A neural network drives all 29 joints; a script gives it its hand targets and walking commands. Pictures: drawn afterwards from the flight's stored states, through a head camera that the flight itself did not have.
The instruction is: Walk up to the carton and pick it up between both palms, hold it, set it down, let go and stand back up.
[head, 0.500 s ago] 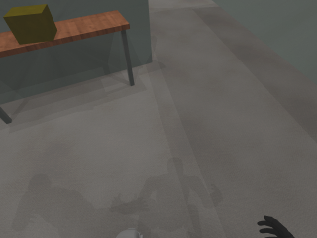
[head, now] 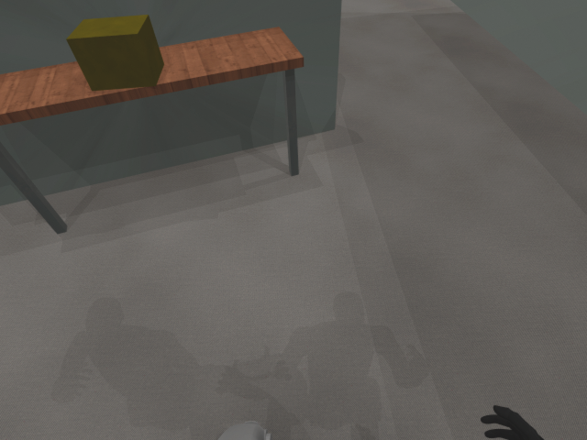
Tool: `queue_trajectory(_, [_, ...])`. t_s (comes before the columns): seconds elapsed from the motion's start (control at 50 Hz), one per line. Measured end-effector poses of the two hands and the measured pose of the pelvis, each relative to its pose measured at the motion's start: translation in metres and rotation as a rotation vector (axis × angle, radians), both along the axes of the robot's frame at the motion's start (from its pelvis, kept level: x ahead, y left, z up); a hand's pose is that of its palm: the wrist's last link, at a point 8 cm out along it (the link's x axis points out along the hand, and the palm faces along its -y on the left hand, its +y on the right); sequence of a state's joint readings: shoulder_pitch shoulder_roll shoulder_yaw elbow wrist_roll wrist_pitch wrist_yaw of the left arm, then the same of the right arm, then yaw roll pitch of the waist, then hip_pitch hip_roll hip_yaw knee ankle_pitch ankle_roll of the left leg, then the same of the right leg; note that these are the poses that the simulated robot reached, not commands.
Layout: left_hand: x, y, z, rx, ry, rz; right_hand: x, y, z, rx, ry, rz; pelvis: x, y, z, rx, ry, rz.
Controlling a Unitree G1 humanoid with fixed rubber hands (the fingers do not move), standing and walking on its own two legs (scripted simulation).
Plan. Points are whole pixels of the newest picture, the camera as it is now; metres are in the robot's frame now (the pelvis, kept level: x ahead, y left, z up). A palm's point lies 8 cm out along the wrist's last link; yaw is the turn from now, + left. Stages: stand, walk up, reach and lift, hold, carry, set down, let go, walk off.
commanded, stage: walk up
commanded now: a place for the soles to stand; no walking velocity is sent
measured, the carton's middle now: (120, 53) +1.36 +0.59 -0.04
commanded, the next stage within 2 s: none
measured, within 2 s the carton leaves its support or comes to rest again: neither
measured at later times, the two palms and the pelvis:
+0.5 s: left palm (4, 389) +0.23 +0.43 -0.05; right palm (422, 334) +0.30 -0.21 -0.11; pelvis +0.16 +0.09 -0.01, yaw +7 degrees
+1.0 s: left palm out of the picture +0.39 +0.55 -0.06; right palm (336, 257) +0.47 -0.09 -0.10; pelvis +0.30 +0.21 -0.02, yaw +12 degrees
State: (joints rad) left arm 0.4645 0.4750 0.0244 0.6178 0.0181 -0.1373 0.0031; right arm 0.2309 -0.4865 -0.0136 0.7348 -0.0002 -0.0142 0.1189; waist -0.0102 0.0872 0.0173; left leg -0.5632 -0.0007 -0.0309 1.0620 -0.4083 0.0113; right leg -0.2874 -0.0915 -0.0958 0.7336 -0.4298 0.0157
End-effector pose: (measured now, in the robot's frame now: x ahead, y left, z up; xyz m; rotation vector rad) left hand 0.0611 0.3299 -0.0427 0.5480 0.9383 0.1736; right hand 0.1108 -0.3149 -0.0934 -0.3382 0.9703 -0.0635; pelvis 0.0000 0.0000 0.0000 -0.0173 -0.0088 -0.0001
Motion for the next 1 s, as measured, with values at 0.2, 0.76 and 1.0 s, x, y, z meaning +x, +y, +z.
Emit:
queue_trajectory(0.2, [0.108,0.065,-0.025,-0.038,-0.125,0.035,0.082,0.064,-0.014,-0.051,0.019,0.047,0.072,0.065,-0.023,-0.002,-0.038,0.072])
queue_trajectory(0.76, [0.208,0.18,-0.034,-0.035,-0.033,0.151,0.287,0.182,-0.008,-0.071,-0.015,0.145,0.246,0.176,-0.023,-0.01,-0.039,0.154])
queue_trajectory(1.0, [0.325,0.225,-0.012,-0.028,-0.219,0.156,0.355,0.227,-0.009,-0.079,0.001,0.177,0.303,0.211,-0.02,0.018,-0.04,0.214])
